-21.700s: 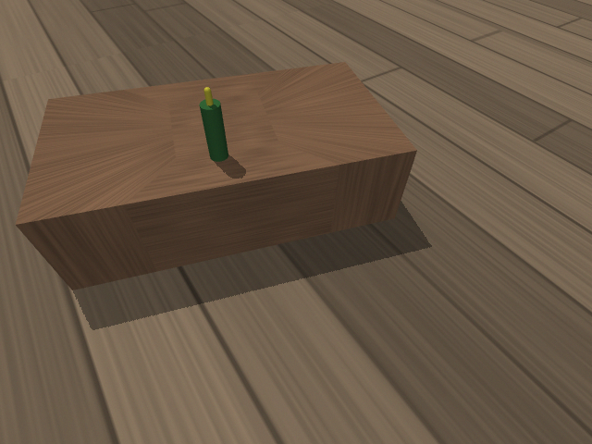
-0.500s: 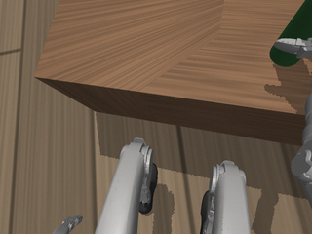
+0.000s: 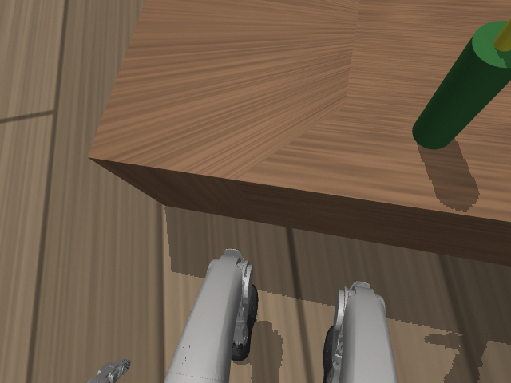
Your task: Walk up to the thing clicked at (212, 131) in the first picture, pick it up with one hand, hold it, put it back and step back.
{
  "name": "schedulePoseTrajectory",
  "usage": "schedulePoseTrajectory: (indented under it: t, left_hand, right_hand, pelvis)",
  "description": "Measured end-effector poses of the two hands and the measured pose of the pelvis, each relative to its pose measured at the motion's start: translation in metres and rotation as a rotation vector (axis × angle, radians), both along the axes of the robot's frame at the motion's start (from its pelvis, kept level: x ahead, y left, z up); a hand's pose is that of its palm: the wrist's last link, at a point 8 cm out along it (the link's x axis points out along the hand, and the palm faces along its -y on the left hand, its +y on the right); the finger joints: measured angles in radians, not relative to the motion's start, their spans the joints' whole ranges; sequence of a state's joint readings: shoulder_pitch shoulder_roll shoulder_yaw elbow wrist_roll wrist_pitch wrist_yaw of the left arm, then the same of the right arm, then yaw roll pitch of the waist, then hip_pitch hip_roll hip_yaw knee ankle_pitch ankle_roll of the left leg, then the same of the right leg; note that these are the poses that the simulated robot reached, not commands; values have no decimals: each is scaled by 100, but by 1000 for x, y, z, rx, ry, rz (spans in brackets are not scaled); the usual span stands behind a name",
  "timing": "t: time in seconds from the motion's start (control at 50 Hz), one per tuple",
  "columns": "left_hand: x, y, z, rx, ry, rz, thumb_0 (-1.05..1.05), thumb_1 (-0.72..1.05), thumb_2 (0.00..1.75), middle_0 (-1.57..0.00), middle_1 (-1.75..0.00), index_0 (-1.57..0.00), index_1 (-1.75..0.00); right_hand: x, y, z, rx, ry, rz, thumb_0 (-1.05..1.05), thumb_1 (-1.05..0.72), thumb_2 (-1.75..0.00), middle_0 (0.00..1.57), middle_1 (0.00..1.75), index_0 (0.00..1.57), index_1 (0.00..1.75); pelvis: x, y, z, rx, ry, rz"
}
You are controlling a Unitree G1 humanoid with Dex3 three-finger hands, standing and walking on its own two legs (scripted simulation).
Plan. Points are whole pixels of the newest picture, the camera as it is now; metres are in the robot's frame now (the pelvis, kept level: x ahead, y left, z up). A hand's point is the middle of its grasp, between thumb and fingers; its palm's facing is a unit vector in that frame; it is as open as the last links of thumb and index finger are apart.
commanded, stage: rise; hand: right
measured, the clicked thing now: (470, 85) +0.57 -0.20 -0.01
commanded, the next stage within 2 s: home in 0.02 s
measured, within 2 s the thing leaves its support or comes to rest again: neither
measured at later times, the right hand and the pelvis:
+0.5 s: hand out of the picture +0.51 -0.35 +0.16, palm faces +0.38 +0.83 -0.40, open 17.1 cm; pelvis +0.05 +0.00 +0.15, yaw +1 degrees
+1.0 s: hand out of the picture +0.31 -0.21 +0.13, palm faces +0.18 +0.94 -0.30, open 17.2 cm; pelvis +0.09 +0.01 +0.21, yaw -1 degrees
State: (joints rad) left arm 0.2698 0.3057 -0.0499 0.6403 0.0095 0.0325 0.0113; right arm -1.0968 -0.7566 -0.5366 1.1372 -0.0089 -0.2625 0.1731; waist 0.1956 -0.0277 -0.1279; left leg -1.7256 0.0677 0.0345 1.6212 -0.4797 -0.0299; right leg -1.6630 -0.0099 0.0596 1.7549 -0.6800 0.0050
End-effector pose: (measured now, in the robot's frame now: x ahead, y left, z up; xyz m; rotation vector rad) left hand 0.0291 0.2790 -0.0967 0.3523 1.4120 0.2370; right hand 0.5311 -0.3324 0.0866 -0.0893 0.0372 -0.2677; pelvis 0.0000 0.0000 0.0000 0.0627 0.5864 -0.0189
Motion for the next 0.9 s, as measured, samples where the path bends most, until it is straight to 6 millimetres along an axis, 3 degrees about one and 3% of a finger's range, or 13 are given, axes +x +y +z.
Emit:
schedulePoseTrajectory:
  t: [0.12, 0.32, 0.42, 0.52, 0.62, 0.72, 0.9]
  left_hand:
    - [4, 0, 39, -23, 18, 19, 0, 88, 90, -21, -31, -20, -31]
    - [11, -3, 118, 9, 10, 43, 0, 89, 90, -21, -30, -20, -30]
    - [11, -1, 148, 22, 8, 53, 0, 90, 90, -20, -30, -20, -30]
    - [17, -2, 167, 17, -15, 77, 0, 90, 90, -20, -30, -20, -30]
    - [37, -8, 179, 3, -78, 97, 0, 90, 90, -20, -30, -20, -30]
    - [73, -15, 187, -12, -178, 86, 0, 90, 90, -20, -30, -20, -29]
    - [155, -29, 197, -67, -394, 4, 0, 91, 90, -20, -30, -20, -29]
  right_hand:
    - [-15, -19, 18, -133, 217, -76, -1, 48, -8, 6, 7, 7, 7]
    - [-35, -58, 90, -140, 331, -281, -1, 50, -8, 6, 6, 7, 6]
    - [-45, -61, 106, -146, 407, -294, -1, 50, -9, 6, 7, 6, 6]
    - [-63, -44, 95, -166, 505, -243, -1, 48, -10, 6, 7, 6, 7]
    - [-96, -8, 73, -152, 571, -156, -1, 48, -10, 6, 7, 7, 7]
    - [-138, 22, 67, -115, 583, -121, -1, 49, -9, 7, 7, 7, 6]
    - [-208, 53, 76, -98, 606, -104, -1, 49, -9, 7, 7, 7, 6]
  pelvis:
    - [6, 1, 39, 0, -44, 9]
    - [28, 1, 112, 10, -136, 8]
    - [39, -2, 138, 10, -175, 6]
    - [49, -4, 159, 5, -220, 8]
    - [60, -5, 176, -2, -275, 9]
    - [70, -3, 189, -11, -338, 6]
    - [83, 3, 203, -32, -429, -9]
